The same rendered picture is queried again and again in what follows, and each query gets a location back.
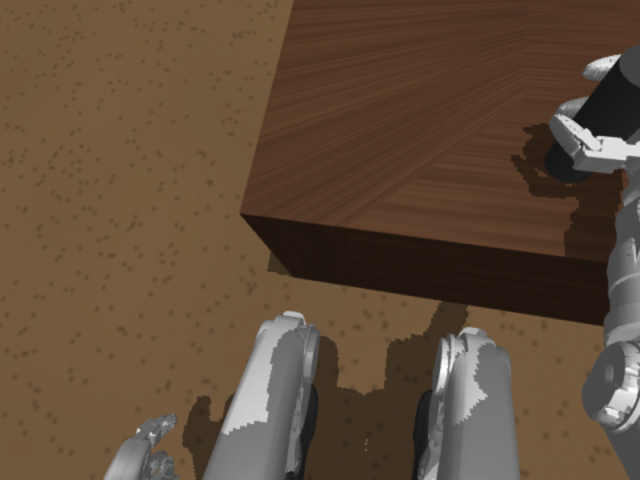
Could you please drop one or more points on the left robot foot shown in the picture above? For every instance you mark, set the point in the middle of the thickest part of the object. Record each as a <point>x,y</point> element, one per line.
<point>306,436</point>

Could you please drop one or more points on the left robot hand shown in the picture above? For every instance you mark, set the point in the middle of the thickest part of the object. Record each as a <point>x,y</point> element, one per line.
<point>133,460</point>

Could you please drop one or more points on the right robot arm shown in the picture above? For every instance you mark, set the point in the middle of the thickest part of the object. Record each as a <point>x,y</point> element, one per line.
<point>611,393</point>

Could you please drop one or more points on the right robot hand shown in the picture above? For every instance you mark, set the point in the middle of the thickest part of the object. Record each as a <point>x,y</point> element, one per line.
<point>600,154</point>

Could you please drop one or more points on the right robot foot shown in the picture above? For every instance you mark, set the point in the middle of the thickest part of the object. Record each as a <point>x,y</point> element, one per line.
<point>420,434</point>

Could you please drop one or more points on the can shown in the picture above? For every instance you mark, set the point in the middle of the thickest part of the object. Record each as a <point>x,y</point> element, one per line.
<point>612,110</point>

